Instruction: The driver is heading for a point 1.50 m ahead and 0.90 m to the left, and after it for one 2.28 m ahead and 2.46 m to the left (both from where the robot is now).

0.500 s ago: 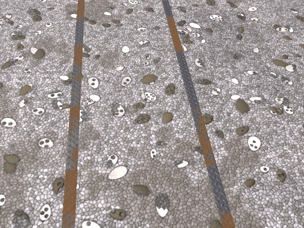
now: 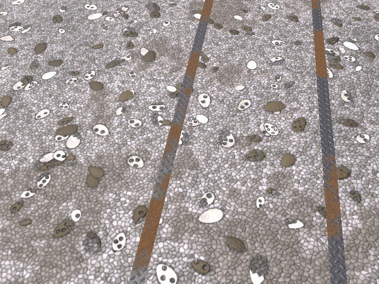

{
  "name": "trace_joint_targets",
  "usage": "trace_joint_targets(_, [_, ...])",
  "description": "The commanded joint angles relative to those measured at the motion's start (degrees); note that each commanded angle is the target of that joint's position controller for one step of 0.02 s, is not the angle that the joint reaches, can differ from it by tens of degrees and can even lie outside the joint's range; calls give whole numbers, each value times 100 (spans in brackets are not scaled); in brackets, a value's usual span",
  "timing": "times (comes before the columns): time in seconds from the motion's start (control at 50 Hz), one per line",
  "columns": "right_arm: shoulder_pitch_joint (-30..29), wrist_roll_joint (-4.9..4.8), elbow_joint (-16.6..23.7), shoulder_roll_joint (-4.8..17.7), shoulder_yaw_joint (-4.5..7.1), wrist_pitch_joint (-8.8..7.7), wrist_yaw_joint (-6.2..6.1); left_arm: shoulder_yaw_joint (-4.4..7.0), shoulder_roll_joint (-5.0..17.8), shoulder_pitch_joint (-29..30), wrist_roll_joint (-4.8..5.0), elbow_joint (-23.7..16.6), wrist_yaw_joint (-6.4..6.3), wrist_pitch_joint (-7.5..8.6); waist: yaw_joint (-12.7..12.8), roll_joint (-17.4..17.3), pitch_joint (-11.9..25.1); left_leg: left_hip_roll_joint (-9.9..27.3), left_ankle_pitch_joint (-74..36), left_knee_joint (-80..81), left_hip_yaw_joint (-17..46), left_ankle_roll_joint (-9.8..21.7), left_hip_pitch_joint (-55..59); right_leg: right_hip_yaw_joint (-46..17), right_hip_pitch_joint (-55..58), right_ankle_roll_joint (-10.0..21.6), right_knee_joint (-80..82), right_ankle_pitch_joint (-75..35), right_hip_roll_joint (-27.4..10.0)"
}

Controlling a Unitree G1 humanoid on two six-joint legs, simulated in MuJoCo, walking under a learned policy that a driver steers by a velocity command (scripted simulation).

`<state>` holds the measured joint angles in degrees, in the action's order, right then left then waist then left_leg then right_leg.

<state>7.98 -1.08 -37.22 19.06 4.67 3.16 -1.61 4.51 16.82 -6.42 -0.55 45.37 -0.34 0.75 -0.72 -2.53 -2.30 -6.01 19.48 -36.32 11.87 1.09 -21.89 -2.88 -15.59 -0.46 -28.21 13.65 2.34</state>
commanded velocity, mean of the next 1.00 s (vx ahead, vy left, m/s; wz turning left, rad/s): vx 0.00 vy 0.00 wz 0.60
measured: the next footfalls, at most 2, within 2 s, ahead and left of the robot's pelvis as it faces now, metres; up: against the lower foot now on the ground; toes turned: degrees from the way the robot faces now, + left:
left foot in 0.38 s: +0.01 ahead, +0.15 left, +0.00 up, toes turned +16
right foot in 0.88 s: +0.11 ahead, -0.05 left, +0.00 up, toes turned +37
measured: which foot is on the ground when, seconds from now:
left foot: up 0.00-0.36, down 0.38-0.88, up 0.90-1.00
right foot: down 0.00-0.38, up 0.40-0.86, down 0.88-1.00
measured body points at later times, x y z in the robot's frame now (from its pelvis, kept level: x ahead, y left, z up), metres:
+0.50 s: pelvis -0.02 +0.04 +0.00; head +0.02 +0.08 +0.45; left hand +0.04 +0.37 -0.12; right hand +0.22 -0.19 -0.07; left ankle -0.03 +0.14 -0.73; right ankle +0.00 -0.11 -0.66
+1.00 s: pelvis +0.01 +0.03 +0.00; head +0.05 +0.03 +0.45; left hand -0.03 +0.35 -0.08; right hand +0.31 -0.13 -0.09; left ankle -0.08 +0.12 -0.67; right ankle +0.08 -0.07 -0.73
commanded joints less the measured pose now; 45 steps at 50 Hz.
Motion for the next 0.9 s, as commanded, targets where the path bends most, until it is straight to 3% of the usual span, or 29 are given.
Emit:
trace_joint_targets(0.02, [270, 56, 425, 1090, 336, -132, -24, 225, 1042, 73, -187, -458, -39, 68, -79, 1338, 501, 227, 1512, -2510, -127, -224, -1121, -2381, 721, 1614, 1216, -1910, -2520])
trace_joint_targets(0.04, [366, 20, 293, 1157, 402, -103, -9, 153, 777, 340, -115, -511, -74, 67, -183, 1069, 417, 265, 1136, -2883, -191, -309, -1118, -1767, 639, 1373, 1118, -1794, -2153])
trace_joint_targets(0.06, [494, 21, 156, 989, 386, -34, -31, 122, 691, 462, -40, -558, -102, 57, -209, 942, 364, 304, 847, -3128, -277, -426, -1171, -1304, 703, 1160, 1060, -1550, -1823])
trace_joint_targets(0.08, [486, 30, 162, 855, 350, 12, -26, 97, 647, 463, 36, -547, -133, 47, -132, 961, 270, 345, 604, -3335, -315, -529, -1361, -1096, 805, 1149, 1034, -1647, -1759])
trace_joint_targets(0.12, [276, -39, 285, 615, 266, 25, 19, 82, 674, 245, 15, -497, -195, -11, 21, 1051, 228, 430, 352, -3095, -633, -651, -1399, -623, 927, 1191, 1083, -1820, -1576])
trace_joint_targets(0.16, [-43, -62, 461, 501, 203, 5, 42, 115, 776, -42, -22, -454, -238, -68, 262, 1152, 323, 583, 295, -2525, -793, -744, -1511, -512, 1409, 1295, 1070, -2014, -1689])
trace_joint_targets(0.22, [-156, -8, 606, 385, 120, -1, 109, 195, 1003, -80, 0, -466, -204, -122, 359, 1197, 505, 807, 393, -1658, -1023, -741, -1017, -266, 1531, 1339, 1018, -2219, -1856])
trace_joint_targets(0.32, [55, -16, 659, 489, 149, 65, 215, 277, 1223, 19, 130, -460, -62, -137, 256, 1295, 538, 757, 160, -336, -1470, -454, 6, 88, 1208, 1202, 782, -2390, -2023])
trace_joint_targets(0.36, [417, -10, 548, 488, 196, 90, 251, 272, 1185, 128, 250, -424, -43, -122, -16, 1172, 565, 618, -662, 802, -1635, -152, 730, 346, 952, 875, 288, -2100, -1942])
trace_joint_targets(0.38, [664, 5, 463, 650, 274, 89, 204, 220, 974, -172, 242, -288, -20, -97, -75, 787, 654, 570, -1347, 1333, -1427, 66, 1467, 650, 495, 501, -292, -1506, -1728])
trace_joint_targets(0.4, [901, -7, 495, 1245, 437, 61, 111, 121, 636, -303, 14, -335, 6, -85, -24, -641, 741, 1638, -3273, 1580, 150, 509, 2493, 1186, -828, -66, -1822, 342, -1136])
trace_joint_targets(0.42, [846, 168, 658, 1653, 463, -57, 129, 47, 493, 177, -118, -736, -48, -66, -118, -1596, 818, 2864, -4192, 1554, 1919, 1769, 2421, 777, -2140, -384, -3110, 2547, -302])
trace_joint_targets(0.44, [861, 254, 652, 1280, 373, -202, 188, 142, 790, 470, -36, -745, -94, -78, -384, -787, 1022, 2768, -3668, 1702, 1697, 1977, 2211, 69, -2173, -359, -3911, 2529, -410])
trace_joint_targets(0.46, [616, 225, 597, 1120, 301, -292, 181, 178, 857, 449, 74, -739, -105, -96, -183, -654, 781, 2425, -3163, 1739, 1167, 1659, 1936, -64, -2156, -258, -4020, 2039, -509])
trace_joint_targets(0.48, [308, 126, 600, 993, 280, -315, 144, 206, 860, 289, 69, -612, -145, -112, -24, -395, 627, 2076, -2564, 1742, 828, 1325, 1782, -103, -2142, -237, -3826, 1553, -578])
trace_joint_targets(0.5, [97, 41, 622, 866, 221, -300, 106, 230, 923, 237, 17, -580, -179, -129, 50, -431, 525, 1939, -2497, 1747, 705, 1171, 1659, -123, -2124, -271, -3656, 1206, -582])
trace_joint_targets(0.56, [59, 94, 678, 810, 161, -270, 23, 217, 803, 33, 28, -545, -144, -107, 148, -516, 702, 1697, -2715, 1755, 557, 1186, 1467, -71, -1720, -397, -3558, 635, -363])
trace_joint_targets(0.64, [194, 68, 641, 901, 192, -241, -21, 150, 658, 240, 41, -645, -137, -87, 15, -535, 634, 1620, -2212, 1678, 839, 1195, 1591, -172, -1660, -492, -2424, 538, -249])
trace_joint_targets(0.72, [157, 78, 658, 990, 225, -188, 4, 136, 663, 308, 70, -707, -80, -32, -57, -618, 555, 1569, -1742, 1587, 1279, 1226, 1298, -257, -1213, -464, -1646, 686, -119])
trace_joint_targets(0.78, [66, 55, 681, 997, 230, -146, 47, 150, 699, 248, 104, -745, -21, 40, -58, -657, 608, 1526, -2047, 1424, 1652, 1205, 1272, -279, -870, -385, -1169, 800, -15])
trace_joint_targets(0.82, [-20, 16, 699, 979, 227, -116, 58, 160, 705, 129, 117, -754, 27, 91, -3, -680, 683, 1462, -2366, 1257, 1874, 1138, 1354, -280, -603, -307, -668, 723, 25])
trace_joint_targets(0.86, [-212, -65, 735, 912, 204, -76, 31, 190, 697, -213, 101, -664, 59, 137, 249, -617, 747, 1202, -2285, 978, 1842, 866, 1171, -166, 124, -169, 527, -197, -8])
trace_joint_targets(0.88, [-91, -64, 731, 756, 162, -75, 10, 248, 902, -360, 46, -643, 36, 139, 230, -318, 849, 949, -1514, 631, 1608, 574, 743, -484, 780, 25, 856, -849, -525])
trace_joint_targets(0.9, [339, 39, 665, 401, 73, -83, 27, 291, 1231, -277, -27, -743, -15, 89, -75, 1032, 970, 226, 555, -639, 651, 203, 34, -1568, 1367, 510, 993, -1902, -1731])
